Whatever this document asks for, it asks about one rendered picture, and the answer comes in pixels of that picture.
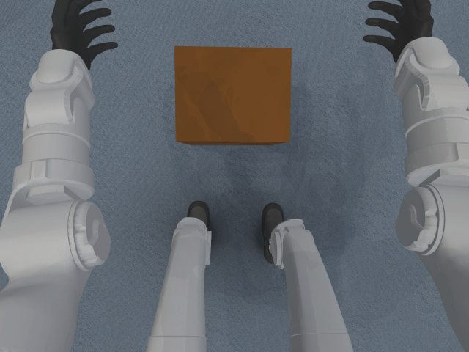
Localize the robot right thigh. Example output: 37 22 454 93
273 227 353 352

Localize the robot left hand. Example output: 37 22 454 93
50 0 118 71

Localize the robot right upper arm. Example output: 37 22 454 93
395 183 469 352

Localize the robot left forearm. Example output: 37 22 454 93
0 49 95 274

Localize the robot left upper arm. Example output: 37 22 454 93
0 199 111 352

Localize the carton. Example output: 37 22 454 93
174 46 292 145

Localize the robot right hand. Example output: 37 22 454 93
363 0 434 63

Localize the robot right foot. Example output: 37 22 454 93
262 203 284 264

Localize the robot right forearm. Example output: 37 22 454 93
393 37 469 187

